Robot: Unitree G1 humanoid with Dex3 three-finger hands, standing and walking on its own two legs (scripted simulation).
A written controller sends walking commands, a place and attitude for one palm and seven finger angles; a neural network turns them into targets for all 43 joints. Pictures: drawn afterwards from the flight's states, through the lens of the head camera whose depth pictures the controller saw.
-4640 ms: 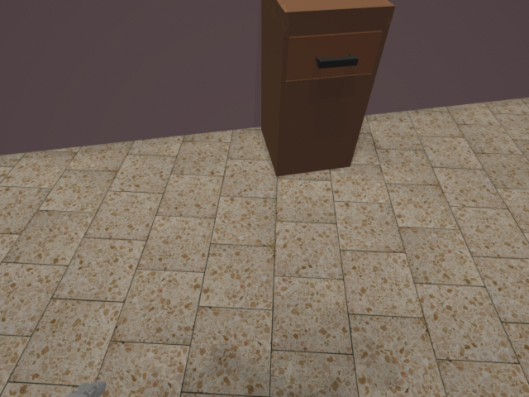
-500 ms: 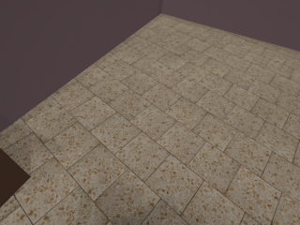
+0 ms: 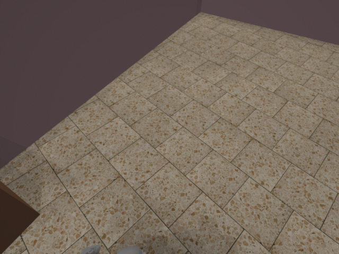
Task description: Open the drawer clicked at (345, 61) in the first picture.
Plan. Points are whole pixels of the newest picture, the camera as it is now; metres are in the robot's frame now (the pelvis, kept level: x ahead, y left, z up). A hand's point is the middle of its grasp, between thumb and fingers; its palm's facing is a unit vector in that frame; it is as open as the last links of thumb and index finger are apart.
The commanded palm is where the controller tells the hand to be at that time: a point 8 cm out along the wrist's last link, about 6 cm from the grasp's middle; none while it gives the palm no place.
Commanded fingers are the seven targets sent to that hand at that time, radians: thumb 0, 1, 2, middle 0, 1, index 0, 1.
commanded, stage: turn to face it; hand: left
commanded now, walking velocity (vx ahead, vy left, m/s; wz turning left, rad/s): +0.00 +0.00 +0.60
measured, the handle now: out of the picture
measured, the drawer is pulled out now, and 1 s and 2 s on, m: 0.00 0.00 0.00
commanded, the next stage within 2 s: take the last steps up to it in 1.56 s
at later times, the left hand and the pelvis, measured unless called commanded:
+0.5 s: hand out of the picture +0.06 +0.25 -0.15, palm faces +0.30 -0.91 -0.28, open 7.4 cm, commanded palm none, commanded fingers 0.00 0.90 0.90 -0.20 -0.30 -0.20 -0.30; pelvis +0.03 +0.01 +0.00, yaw +16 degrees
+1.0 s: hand out of the picture -0.06 +0.17 -0.17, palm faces +0.59 -0.77 -0.24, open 7.4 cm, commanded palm none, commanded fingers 0.00 0.90 0.90 -0.20 -0.30 -0.20 -0.30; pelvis +0.01 -0.02 +0.00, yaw +36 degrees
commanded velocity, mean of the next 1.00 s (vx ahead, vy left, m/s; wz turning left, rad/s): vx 0.00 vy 0.00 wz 0.60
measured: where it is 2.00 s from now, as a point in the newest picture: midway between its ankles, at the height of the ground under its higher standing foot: outside the picture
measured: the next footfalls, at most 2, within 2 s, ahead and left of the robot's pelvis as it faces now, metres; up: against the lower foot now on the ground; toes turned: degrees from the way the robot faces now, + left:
left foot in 0.12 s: +0.10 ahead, +0.13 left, +0.00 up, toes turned +14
right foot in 0.60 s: +0.10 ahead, -0.12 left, +0.00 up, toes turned +17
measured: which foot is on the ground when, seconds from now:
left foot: up 0.00-0.10, down 0.12-0.60, up 0.62-1.00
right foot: down 0.00-0.12, up 0.14-0.58, down 0.60-1.00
